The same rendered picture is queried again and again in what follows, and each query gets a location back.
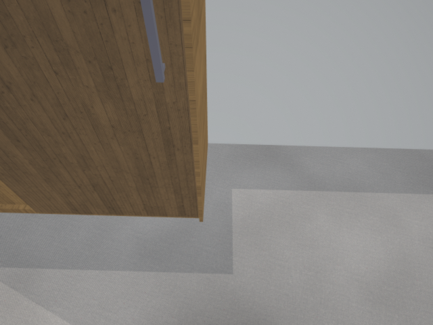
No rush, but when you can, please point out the handle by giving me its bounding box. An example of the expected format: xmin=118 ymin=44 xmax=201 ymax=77
xmin=140 ymin=0 xmax=166 ymax=83

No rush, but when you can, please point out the wardrobe door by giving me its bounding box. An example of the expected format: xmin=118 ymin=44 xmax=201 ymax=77
xmin=0 ymin=180 xmax=27 ymax=205
xmin=0 ymin=0 xmax=199 ymax=217

